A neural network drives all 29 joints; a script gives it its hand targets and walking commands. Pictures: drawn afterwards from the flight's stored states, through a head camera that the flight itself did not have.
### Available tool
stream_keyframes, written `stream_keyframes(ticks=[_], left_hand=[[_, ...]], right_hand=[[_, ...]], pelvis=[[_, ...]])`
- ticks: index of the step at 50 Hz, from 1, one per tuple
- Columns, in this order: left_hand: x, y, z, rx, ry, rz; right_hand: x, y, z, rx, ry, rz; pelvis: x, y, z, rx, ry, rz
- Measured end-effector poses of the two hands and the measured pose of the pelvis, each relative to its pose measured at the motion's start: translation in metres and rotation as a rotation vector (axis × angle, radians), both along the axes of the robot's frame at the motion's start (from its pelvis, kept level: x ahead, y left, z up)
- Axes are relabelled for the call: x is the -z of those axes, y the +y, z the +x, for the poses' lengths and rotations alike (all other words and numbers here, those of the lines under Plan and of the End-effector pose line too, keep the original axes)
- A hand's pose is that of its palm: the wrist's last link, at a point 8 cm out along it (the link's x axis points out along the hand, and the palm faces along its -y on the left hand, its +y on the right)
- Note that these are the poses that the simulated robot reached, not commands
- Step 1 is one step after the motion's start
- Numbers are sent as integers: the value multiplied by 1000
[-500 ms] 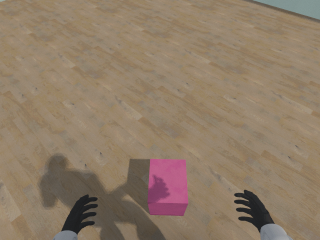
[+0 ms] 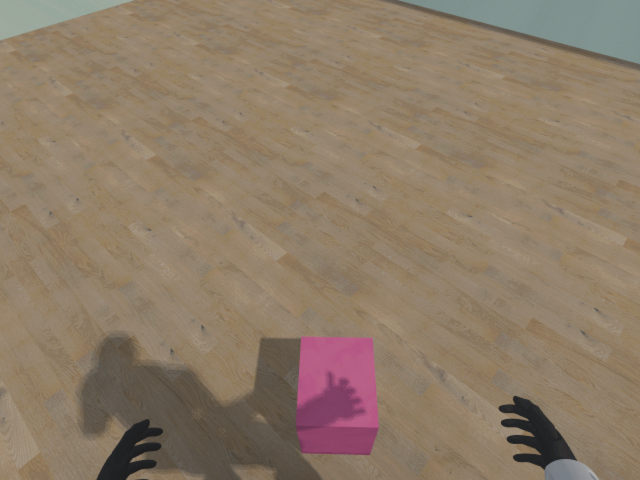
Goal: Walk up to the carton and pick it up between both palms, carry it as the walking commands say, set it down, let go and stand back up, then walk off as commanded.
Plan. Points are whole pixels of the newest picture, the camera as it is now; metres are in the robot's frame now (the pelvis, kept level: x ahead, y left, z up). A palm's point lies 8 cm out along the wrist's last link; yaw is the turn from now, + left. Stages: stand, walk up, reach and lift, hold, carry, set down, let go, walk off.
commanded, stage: stand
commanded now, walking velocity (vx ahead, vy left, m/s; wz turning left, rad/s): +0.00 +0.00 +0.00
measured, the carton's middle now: (336, 397) +0.43 -0.02 -0.64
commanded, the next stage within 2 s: walk off in 1.68 s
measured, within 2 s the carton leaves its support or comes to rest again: neither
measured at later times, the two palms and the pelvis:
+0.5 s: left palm out of the picture +0.12 +0.29 -0.09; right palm out of the picture +0.13 -0.30 -0.09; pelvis +0.01 -0.01 +0.01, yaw +0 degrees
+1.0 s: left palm out of the picture +0.09 +0.30 -0.09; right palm out of the picture +0.09 -0.31 -0.09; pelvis -0.01 -0.01 +0.01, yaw +0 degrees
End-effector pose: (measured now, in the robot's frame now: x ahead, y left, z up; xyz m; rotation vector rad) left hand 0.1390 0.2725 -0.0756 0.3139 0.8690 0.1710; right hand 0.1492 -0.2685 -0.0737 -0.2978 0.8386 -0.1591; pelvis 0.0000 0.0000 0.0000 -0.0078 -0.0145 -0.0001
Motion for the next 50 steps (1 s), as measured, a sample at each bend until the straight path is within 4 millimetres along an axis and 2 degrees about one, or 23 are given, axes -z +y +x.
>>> stream_keyframes(ticks=[4, 9, 21, 50], left_hand=[[2, 11, -5, -17, 30, 29], [4, 15, -6, -27, 51, 43], [9, 13, -12, -40, 91, 36], [12, 23, -53, -64, 187, 49]], right_hand=[[2, -14, -3, 6, 27, -35], [4, -22, -5, 9, 51, -53], [11, -26, -15, 11, 105, -56], [16, -41, -56, 29, 203, -73]], pelvis=[[-1, -1, 3, -2, 11, 0], [-2, -3, 6, -4, 14, 1], [-4, -6, 8, -7, 4, 2], [-10, -8, -10, -7, -24, 7]])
